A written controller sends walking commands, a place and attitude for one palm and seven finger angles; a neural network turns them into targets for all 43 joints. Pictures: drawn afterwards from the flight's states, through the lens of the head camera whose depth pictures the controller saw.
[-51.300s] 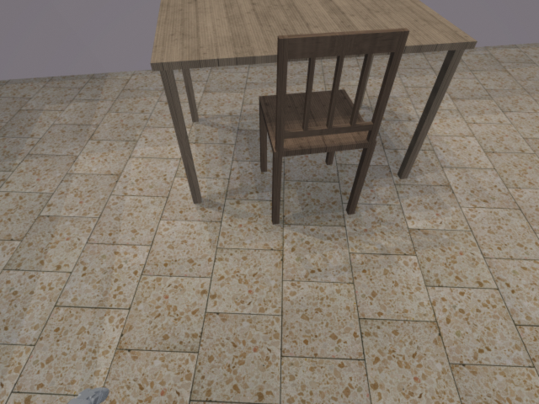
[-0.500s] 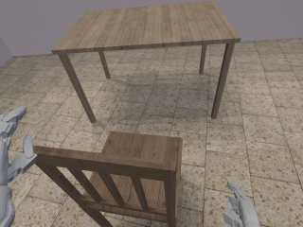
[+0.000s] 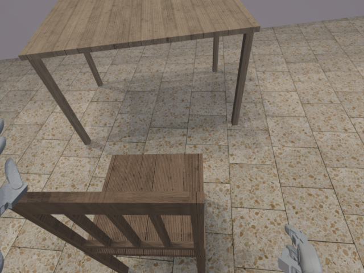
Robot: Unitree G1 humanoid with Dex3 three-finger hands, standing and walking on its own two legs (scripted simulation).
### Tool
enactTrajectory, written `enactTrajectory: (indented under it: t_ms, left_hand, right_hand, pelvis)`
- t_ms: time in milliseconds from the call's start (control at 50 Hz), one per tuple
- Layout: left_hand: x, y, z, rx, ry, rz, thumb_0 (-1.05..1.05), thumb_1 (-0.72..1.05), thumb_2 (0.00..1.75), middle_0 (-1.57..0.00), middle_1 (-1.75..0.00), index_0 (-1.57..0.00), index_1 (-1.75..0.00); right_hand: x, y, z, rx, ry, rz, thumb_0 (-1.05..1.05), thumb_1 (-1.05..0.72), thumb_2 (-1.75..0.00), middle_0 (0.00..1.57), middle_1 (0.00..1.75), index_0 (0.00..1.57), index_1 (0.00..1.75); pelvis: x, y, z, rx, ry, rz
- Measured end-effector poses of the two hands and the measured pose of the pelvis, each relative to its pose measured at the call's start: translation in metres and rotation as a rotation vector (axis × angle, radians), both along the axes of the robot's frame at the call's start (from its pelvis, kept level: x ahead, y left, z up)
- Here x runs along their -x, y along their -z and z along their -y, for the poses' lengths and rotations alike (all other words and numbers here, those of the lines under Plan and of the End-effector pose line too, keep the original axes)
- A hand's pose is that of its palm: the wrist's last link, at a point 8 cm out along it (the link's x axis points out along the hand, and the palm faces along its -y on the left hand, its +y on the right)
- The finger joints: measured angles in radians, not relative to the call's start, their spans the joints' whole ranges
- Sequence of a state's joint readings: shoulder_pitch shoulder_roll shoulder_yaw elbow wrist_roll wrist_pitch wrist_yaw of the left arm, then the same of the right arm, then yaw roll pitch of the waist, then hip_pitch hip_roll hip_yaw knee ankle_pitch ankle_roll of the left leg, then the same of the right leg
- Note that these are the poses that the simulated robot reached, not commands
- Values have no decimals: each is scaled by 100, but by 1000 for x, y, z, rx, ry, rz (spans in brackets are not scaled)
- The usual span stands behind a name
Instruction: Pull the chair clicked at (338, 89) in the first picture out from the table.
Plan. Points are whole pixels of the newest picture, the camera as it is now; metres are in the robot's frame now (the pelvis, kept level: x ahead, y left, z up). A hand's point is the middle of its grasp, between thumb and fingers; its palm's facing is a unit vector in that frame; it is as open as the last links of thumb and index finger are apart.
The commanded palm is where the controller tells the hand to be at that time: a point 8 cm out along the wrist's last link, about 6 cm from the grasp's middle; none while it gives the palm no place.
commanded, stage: step back with the hand held close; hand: left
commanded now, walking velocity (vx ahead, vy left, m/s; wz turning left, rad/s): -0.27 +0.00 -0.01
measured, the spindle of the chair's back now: (126, 229) +0.23 +0.18 -0.10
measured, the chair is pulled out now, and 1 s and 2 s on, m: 0.71 0.71 0.71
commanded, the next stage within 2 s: stop stepping back and stand still in 1.32 s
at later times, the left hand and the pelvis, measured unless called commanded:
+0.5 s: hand out of the picture +0.13 +0.28 +0.15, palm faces +0.46 -0.76 -0.47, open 7.4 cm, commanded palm +0.07 +0.31 +0.18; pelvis -0.07 +0.01 -0.01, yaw +0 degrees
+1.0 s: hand out of the picture +0.08 +0.29 +0.17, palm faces +0.45 -0.71 -0.54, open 7.4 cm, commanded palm +0.01 +0.32 +0.18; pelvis -0.12 +0.02 -0.02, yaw +1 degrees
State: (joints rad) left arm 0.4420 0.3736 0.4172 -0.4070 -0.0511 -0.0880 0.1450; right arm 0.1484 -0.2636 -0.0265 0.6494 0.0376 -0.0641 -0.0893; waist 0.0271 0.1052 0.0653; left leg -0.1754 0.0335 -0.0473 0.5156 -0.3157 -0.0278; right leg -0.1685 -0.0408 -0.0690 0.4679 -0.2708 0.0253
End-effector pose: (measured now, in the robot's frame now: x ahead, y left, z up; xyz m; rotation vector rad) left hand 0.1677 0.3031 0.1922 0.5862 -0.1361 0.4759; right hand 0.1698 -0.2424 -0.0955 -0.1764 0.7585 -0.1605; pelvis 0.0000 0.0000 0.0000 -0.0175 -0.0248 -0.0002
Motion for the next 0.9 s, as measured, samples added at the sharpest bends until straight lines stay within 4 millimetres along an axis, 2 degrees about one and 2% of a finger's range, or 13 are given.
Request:
enactTrajectory:
  t_ms: [100, 180, 280, 420, 540, 620, 720, 820, 900]
  left_hand:
    - [3, 13, 2, -18, 61, -112, 1, 89, 90, -21, -30, -20, -30]
    - [19, 17, 1, -32, 87, -151, 1, 89, 90, -21, -30, -21, -30]
    - [43, 12, -5, -42, 53, -106, 1, 89, 90, -21, -31, -21, -30]
    - [73, 15, -2, 8, 7, -21, 1, 89, 90, -21, -30, -21, -30]
    - [86, 24, -10, 33, 35, 23, 1, 89, 90, -21, -30, -21, -30]
    - [93, 17, -18, -21, 40, 47, 1, 89, 90, -21, -30, -21, -30]
    - [108, 8, -18, -83, 45, 69, 1, 89, 90, -21, -30, -21, -30]
    - [121, 10, -8, -67, 83, 54, 1, 89, 90, -21, -30, -21, -30]
    - [127, 12, -11, -68, 98, 63, 1, 89, 90, -21, -30, -21, -30]
  right_hand:
    - [8, -1, -14, -36, 45, -13, 2, -91, -90, 20, 30, 20, 30]
    - [18, -1, -24, -39, 47, -29, 1, -91, -90, 20, 30, 20, 30]
    - [31, -1, -31, -31, 10, -39, 1, -91, -90, 20, 30, 20, 30]
    - [50, -3, -24, -5, -18, -3, 1, -90, -90, 20, 30, 20, 30]
    - [75, -9, -13, 68, 5, 14, 1, -91, -90, 20, 30, 20, 30]
    - [93, -16, -14, 81, 21, 29, 2, -91, -90, 20, 30, 20, 30]
    - [106, -8, -18, 60, -9, 16, 1, -91, -90, 20, 30, 20, 30]
    - [116, 1, -21, 49, -28, -10, 2, -90, -90, 20, 30, 20, 30]
    - [123, 4, -24, 62, -23, -16, 2, -90, -90, 20, 30, 20, 30]
  pelvis:
    - [9, -1, -11, -13, 13, -24]
    - [19, -1, -13, -20, 13, -31]
    - [34, 1, -10, -20, 4, -26]
    - [57, 6, -5, 2, -4, -19]
    - [75, 13, -14, 10, -7, -14]
    - [84, 12, -14, 22, -27, -15]
    - [94, 14, -10, 31, -27, -30]
    - [106, 15, -11, 30, -20, -32]
    - [115, 17, -17, 26, -19, -32]
